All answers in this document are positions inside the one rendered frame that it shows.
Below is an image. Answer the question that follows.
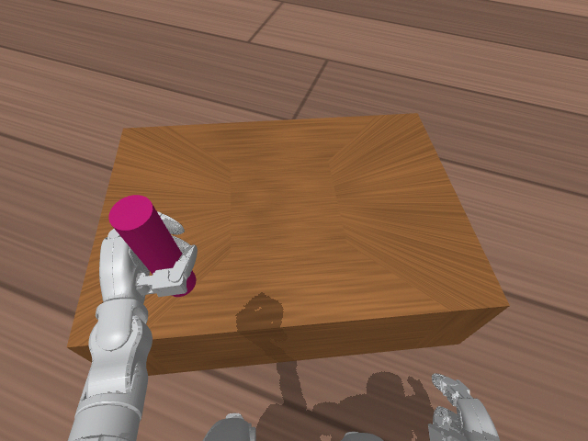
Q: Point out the left robot arm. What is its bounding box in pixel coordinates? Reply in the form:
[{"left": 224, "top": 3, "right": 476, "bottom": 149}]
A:
[{"left": 68, "top": 298, "right": 153, "bottom": 441}]

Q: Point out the left robot hand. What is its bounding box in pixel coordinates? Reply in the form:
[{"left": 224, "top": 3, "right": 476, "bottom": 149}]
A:
[{"left": 99, "top": 211, "right": 198, "bottom": 304}]

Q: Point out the right robot hand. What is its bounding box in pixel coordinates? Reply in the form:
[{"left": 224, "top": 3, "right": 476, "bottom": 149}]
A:
[{"left": 428, "top": 373, "right": 500, "bottom": 441}]

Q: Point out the can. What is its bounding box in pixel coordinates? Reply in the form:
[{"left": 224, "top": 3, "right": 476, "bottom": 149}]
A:
[{"left": 108, "top": 195, "right": 196, "bottom": 297}]

